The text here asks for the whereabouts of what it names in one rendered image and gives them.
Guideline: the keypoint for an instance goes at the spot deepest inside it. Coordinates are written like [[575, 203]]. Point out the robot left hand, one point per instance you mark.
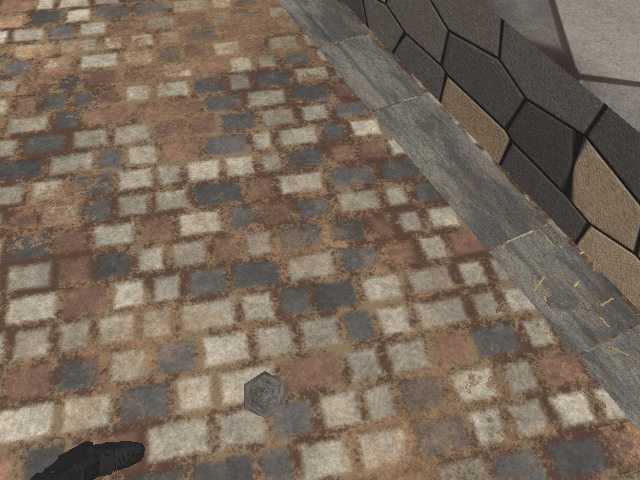
[[87, 461]]

